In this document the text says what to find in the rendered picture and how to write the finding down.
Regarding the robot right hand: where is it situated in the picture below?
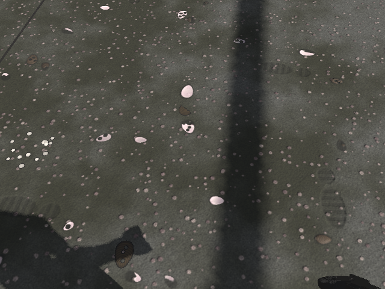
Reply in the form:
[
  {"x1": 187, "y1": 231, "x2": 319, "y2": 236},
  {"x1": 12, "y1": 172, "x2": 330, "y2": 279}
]
[{"x1": 318, "y1": 274, "x2": 380, "y2": 289}]

